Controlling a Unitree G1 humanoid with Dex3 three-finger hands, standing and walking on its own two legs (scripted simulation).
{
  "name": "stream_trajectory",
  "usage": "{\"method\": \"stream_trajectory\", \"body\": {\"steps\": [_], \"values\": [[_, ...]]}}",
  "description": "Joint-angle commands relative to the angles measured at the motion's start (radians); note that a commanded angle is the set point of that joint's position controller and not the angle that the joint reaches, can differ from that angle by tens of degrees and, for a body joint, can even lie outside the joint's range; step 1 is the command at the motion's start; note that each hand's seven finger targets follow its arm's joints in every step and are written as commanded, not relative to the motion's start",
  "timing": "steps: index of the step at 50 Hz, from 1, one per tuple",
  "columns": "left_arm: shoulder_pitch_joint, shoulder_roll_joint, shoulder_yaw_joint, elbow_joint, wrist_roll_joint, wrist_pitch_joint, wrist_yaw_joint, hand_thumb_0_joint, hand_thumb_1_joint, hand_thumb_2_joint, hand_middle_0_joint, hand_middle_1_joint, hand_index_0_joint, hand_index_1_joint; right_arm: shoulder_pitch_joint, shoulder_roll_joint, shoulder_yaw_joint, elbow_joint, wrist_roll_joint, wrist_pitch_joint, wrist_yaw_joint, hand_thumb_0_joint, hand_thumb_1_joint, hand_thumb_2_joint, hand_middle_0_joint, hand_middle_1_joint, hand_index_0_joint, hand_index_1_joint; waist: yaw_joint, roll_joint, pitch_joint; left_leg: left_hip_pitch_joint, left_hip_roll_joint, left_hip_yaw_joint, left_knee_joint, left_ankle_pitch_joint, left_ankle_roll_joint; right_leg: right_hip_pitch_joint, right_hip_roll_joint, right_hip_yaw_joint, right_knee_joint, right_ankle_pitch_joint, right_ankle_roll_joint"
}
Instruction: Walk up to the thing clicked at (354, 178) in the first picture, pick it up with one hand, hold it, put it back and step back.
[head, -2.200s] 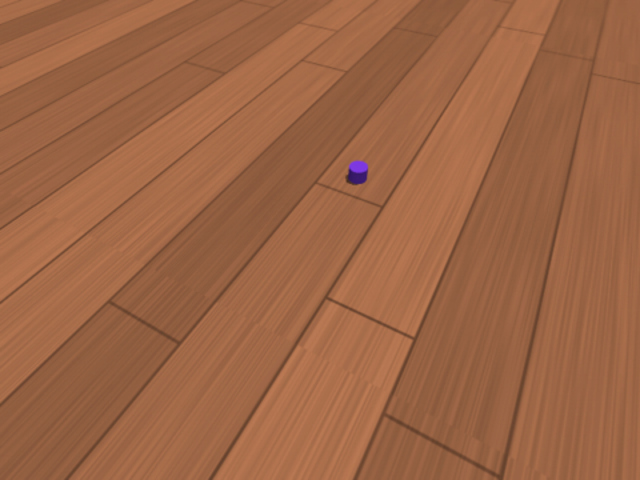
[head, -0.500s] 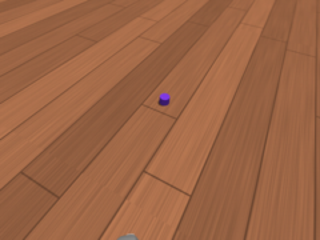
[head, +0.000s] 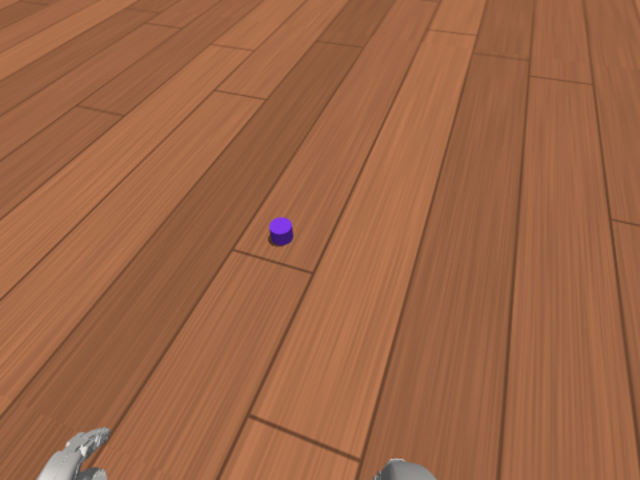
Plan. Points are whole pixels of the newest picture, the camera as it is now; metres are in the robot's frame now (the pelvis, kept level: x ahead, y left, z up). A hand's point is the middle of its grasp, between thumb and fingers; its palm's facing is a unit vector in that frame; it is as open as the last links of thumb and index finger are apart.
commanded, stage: walk up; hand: left
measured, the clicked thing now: (281, 231) +1.11 +0.14 -0.71
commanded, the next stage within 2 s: none
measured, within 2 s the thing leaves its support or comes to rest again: neither
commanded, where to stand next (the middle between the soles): +0.74 -0.12 m, yaw +4 degrees
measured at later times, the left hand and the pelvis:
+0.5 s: hand (164, 421) +0.25 +0.24 -0.15, palm faces -0.04 -0.95 -0.31, open 7.4 cm; pelvis +0.22 -0.03 +0.01, yaw +0 degrees
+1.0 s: hand (239, 270) +0.48 +0.14 -0.10, palm faces +0.02 -0.92 -0.40, open 7.4 cm; pelvis +0.41 -0.13 +0.02, yaw +1 degrees
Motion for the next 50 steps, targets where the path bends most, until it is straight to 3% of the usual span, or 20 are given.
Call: {"method": "stream_trajectory", "body": {"steps": [1, 5, 9, 14, 16, 18, 19, 20, 21, 24, 27, 30, 35, 38, 39, 40, 41, 43, 45, 50], "values": [[0.143, 0.304, 0.076, -0.051, -0.035, -0.009, 0.039, 0.000, 0.900, 0.900, -0.200, -0.300, -0.200, -0.300, -0.052, -0.241, -0.053, -0.099, 0.016, -0.029, -0.019, 0.000, -0.900, -0.900, 0.200, 0.300, 0.200, 0.300, 0.110, -0.131, -0.062, -0.502, -0.049, -0.104, 0.408, 0.075, 0.048, 0.342, -0.306, 0.526, -0.450, -0.369, -0.227], [0.082, 0.228, 0.047, -0.077, -0.017, -0.028, 0.044, 0.000, 0.900, 0.900, -0.200, -0.300, -0.200, -0.300, 0.039, -0.201, -0.052, -0.042, -0.001, -0.017, 0.010, 0.000, -0.900, -0.900, 0.200, 0.300, 0.200, 0.300, 0.036, -0.197, -0.020, -0.376, -0.020, -0.042, 0.205, 0.196, 0.024, 0.155, -0.159, 0.241, -0.448, -0.192, -0.187], [0.128, 0.225, 0.051, -0.098, -0.010, -0.037, 0.041, 0.000, 0.900, 0.900, -0.200, -0.300, -0.200, -0.300, -0.053, -0.181, -0.050, -0.080, -0.013, -0.018, 0.027, 0.000, -0.900, -0.900, 0.200, 0.300, 0.200, 0.300, 0.069, -0.161, -0.017, -0.418, -0.020, -0.007, -0.020, 0.200, -0.009, 0.203, -0.177, 0.197, -0.450, -0.179, -0.220], [0.163, 0.224, 0.041, -0.113, -0.005, -0.030, 0.036, 0.000, 0.900, 0.900, -0.200, -0.300, -0.200, -0.300, -0.146, -0.151, -0.048, -0.120, -0.012, -0.037, 0.028, 0.000, -0.900, -0.900, 0.200, 0.300, 0.200, 0.300, 0.093, -0.128, -0.011, -0.311, -0.050, 0.018, -0.223, 0.314, 0.006, 0.207, -0.181, 0.165, -0.396, -0.075, -0.197], [0.151, 0.227, 0.035, -0.119, -0.006, -0.022, 0.036, 0.000, 0.900, 0.900, -0.200, -0.300, -0.200, -0.300, -0.133, -0.154, -0.053, -0.115, -0.009, -0.045, 0.024, 0.000, -0.900, -0.900, 0.200, 0.300, 0.200, 0.300, 0.071, -0.093, -0.019, -0.194, -0.075, 0.041, -0.271, 0.319, 0.020, 0.157, -0.180, 0.152, -0.339, -0.061, -0.189], [0.147, 0.190, 0.013, -0.134, 0.001, -0.021, 0.041, 0.000, 0.900, 0.900, -0.200, -0.300, -0.200, -0.300, 0.020, -0.200, -0.074, -0.075, -0.011, -0.056, 0.010, 0.000, -0.900, -0.900, 0.200, 0.300, 0.200, 0.300, -0.020, 0.034, -0.106, 0.116, -0.117, 0.031, -0.313, 0.256, 0.057, 0.040, -0.119, 0.087, -0.084, 0.092, -0.145], [0.187, 0.140, -0.001, -0.132, -0.006, -0.022, 0.044, 0.000, 0.900, 0.900, -0.200, -0.300, -0.200, -0.300, 0.125, -0.260, -0.094, -0.060, -0.021, -0.061, -0.002, 0.000, -0.900, -0.900, 0.200, 0.300, 0.200, 0.300, -0.074, 0.192, -0.168, 0.266, -0.003, -0.139, -0.405, 0.105, 0.110, -0.079, -0.030, 0.006, 0.208, 0.081, -0.098], [0.231, 0.094, -0.005, -0.137, -0.016, -0.018, 0.046, 0.000, 0.900, 0.900, -0.200, -0.300, -0.200, -0.300, 0.171, -0.349, -0.116, -0.089, -0.029, -0.062, -0.012, 0.000, -0.900, -0.900, 0.200, 0.300, 0.200, 0.300, -0.069, 0.305, -0.207, 0.378, 0.281, -0.664, -0.550, -0.019, 0.206, -0.303, 0.113, 0.017, 0.427, -0.309, -0.032], [0.214, 0.229, 0.024, -0.113, -0.008, -0.006, 0.064, 0.000, 0.900, 0.900, -0.200, -0.300, -0.200, -0.300, 0.120, -0.359, -0.123, -0.106, 0.010, -0.055, -0.012, 0.000, -0.900, -0.900, 0.200, 0.300, 0.200, 0.300, -0.064, 0.119, -0.206, 0.307, 0.342, -0.768, -0.594, -0.099, 0.303, -0.304, 0.057, 0.147, 0.524, -0.351, -0.039], [0.217, 0.212, 0.019, -0.071, -0.012, -0.003, 0.060, 0.000, 0.900, 0.900, -0.200, -0.300, -0.200, -0.300, -0.021, -0.259, -0.081, -0.143, 0.008, -0.053, -0.020, 0.000, -0.900, -0.900, 0.200, 0.300, 0.200, 0.300, 0.010, 0.048, -0.054, 0.069, 0.207, -0.390, -0.579, 0.138, 0.225, -0.249, -0.031, 0.180, 0.489, -0.196, -0.020], [0.256, 0.187, 0.020, -0.039, -0.006, 0.009, 0.035, 0.000, 0.900, 0.900, -0.200, -0.300, -0.200, -0.300, -0.063, -0.249, -0.068, -0.151, 0.005, -0.059, -0.014, 0.000, -0.900, -0.900, 0.200, 0.300, 0.200, 0.300, 0.039, 0.120, -0.034, -0.089, 0.142, -0.190, -0.597, 0.196, 0.215, -0.122, -0.060, 0.109, 0.355, -0.152, 0.010], [0.182, 0.166, 0.020, -0.062, 0.002, 0.013, 0.015, 0.000, 0.900, 0.900, -0.200, -0.300, -0.200, -0.300, -0.053, -0.280, -0.079, -0.152, 0.000, -0.064, -0.008, 0.000, -0.900, -0.900, 0.200, 0.300, 0.200, 0.300, 0.018, 0.153, -0.018, -0.093, 0.146, -0.157, -0.610, 0.133, 0.238, -0.126, -0.082, 0.073, 0.196, -0.113, 0.022], [0.125, 0.165, 0.031, -0.052, 0.003, 0.000, 0.003, 0.000, 0.900, 0.900, -0.200, -0.300, -0.200, -0.300, -0.092, -0.286, -0.077, -0.150, -0.001, -0.053, 0.001, 0.000, -0.900, -0.900, 0.200, 0.300, 0.200, 0.300, 0.022, 0.131, -0.037, -0.169, 0.096, -0.084, -0.542, 0.082, 0.185, 0.060, -0.030, -0.014, -0.021, 0.006, 0.009], [0.207, 0.195, 0.051, -0.019, 0.009, -0.013, 0.013, 0.000, 0.900, 0.900, -0.200, -0.300, -0.200, -0.300, -0.098, -0.243, -0.059, -0.147, -0.004, -0.036, -0.001, 0.000, -0.900, -0.900, 0.200, 0.300, 0.200, 0.300, 0.090, 0.036, -0.067, -0.283, 0.059, -0.034, -0.328, 0.134, 0.139, 0.302, 0.024, -0.051, -0.085, -0.046, -0.008], [0.294, 0.233, 0.068, -0.001, 0.009, -0.024, 0.025, 0.000, 0.900, 0.900, -0.200, -0.300, -0.200, -0.300, -0.061, -0.192, -0.037, -0.145, -0.006, -0.034, -0.002, 0.000, -0.900, -0.900, 0.200, 0.300, 0.200, 0.300, 0.134, -0.110, -0.113, -0.350, -0.007, 0.028, -0.076, 0.200, 0.108, 0.441, 0.003, 0.027, -0.175, -0.162, -0.034], [0.364, 0.333, 0.090, -0.003, 0.010, -0.035, 0.042, 0.000, 0.900, 0.900, -0.200, -0.300, -0.200, -0.300, -0.056, -0.090, -0.005, -0.176, 0.004, -0.033, -0.002, 0.000, -0.900, -0.900, 0.200, 0.300, 0.200, 0.300, 0.161, -0.409, -0.119, -0.551, -0.139, 0.072, 0.245, -0.025, 0.044, 0.488, -0.271, 0.490, -0.401, -0.398, -0.114], [0.332, 0.364, 0.083, -0.019, -0.001, -0.035, 0.045, 0.000, 0.900, 0.900, -0.200, -0.300, -0.200, -0.300, -0.108, -0.191, -0.032, -0.164, 0.001, -0.022, -0.017, 0.000, -0.900, -0.900, 0.200, 0.300, 0.200, 0.300, 0.164, -0.330, -0.081, -0.612, -0.138, -0.034, 0.338, -0.087, 0.032, 0.428, -0.376, 0.699, -0.470, -0.405, -0.229], [0.231, 0.297, 0.063, -0.043, -0.025, -0.031, 0.058, 0.000, 0.900, 0.900, -0.200, -0.300, -0.200, -0.300, -0.090, -0.221, -0.041, -0.114, 0.014, -0.021, -0.016, 0.000, -0.900, -0.900, 0.200, 0.300, 0.200, 0.300, 0.102, -0.142, -0.018, -0.559, -0.076, -0.128, 0.333, 0.040, 0.035, 0.327, -0.316, 0.487, -0.424, -0.222, -0.229], [0.181, 0.246, 0.046, -0.056, -0.021, -0.034, 0.065, 0.000, 0.900, 0.900, -0.200, -0.300, -0.200, -0.300, -0.025, -0.199, -0.035, -0.073, 0.013, -0.024, -0.007, 0.000, -0.900, -0.900, 0.200, 0.300, 0.200, 0.300, 0.063, -0.198, -0.053, -0.487, -0.048, -0.096, 0.215, 0.087, 0.035, 0.308, -0.246, 0.299, -0.375, -0.027, -0.208], [0.211, 0.229, 0.039, -0.081, -0.012, -0.041, 0.065, 0.000, 0.900, 0.900, -0.200, -0.300, -0.200, -0.300, -0.084, -0.166, -0.034, -0.093, -0.007, -0.014, 0.020, 0.000, -0.900, -0.900, 0.200, 0.300, 0.200, 0.300, 0.087, -0.179, -0.042, -0.427, -0.068, -0.026, -0.025, 0.140, 0.010, 0.286, -0.228, 0.175, -0.378, 0.091, -0.227]]}}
